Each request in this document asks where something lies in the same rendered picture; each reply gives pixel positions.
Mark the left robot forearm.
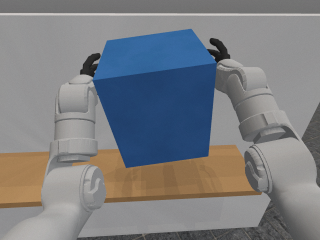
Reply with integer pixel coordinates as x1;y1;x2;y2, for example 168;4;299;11
41;74;98;207

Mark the robot right hand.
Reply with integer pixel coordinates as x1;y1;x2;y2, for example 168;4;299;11
207;38;230;63

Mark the robot left upper arm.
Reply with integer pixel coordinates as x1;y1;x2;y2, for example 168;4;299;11
0;164;107;240

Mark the robot left hand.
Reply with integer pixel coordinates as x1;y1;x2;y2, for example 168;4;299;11
80;53;101;78

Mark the carton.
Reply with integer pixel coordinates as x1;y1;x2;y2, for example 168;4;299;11
92;29;217;168

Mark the table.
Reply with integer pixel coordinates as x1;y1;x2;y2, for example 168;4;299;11
0;144;262;209

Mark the right robot forearm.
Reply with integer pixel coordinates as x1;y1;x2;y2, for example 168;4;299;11
215;59;317;179

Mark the robot right upper arm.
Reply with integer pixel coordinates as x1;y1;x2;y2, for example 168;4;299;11
244;137;320;240

